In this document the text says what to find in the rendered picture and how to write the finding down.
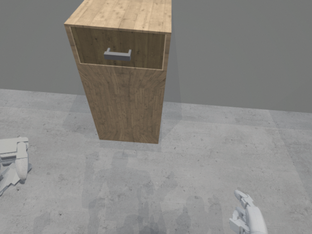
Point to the drawer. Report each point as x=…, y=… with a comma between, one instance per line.
x=147, y=48

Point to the robot left hand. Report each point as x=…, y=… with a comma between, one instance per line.
x=13, y=153

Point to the cabinet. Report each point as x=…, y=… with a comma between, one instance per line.
x=125, y=102

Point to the robot right hand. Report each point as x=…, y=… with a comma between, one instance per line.
x=251, y=218

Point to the handle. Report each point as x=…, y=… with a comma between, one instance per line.
x=117, y=56

